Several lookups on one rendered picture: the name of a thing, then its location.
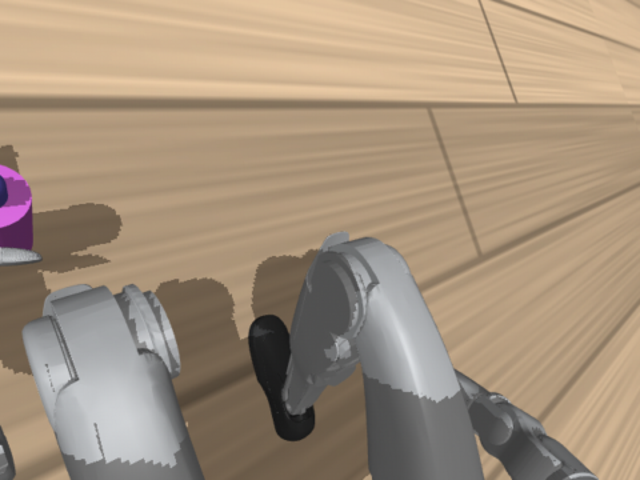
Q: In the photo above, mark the right robot foot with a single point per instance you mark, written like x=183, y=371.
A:
x=269, y=346

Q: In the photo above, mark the right robot hand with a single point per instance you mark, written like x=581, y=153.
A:
x=470, y=389

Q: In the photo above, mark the left robot hand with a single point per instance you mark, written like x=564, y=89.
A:
x=18, y=256

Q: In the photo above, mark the right robot arm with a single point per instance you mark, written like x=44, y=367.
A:
x=521, y=443

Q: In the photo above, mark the left robot arm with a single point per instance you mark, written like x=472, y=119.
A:
x=7, y=467

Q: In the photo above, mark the bottle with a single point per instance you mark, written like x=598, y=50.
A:
x=16, y=224

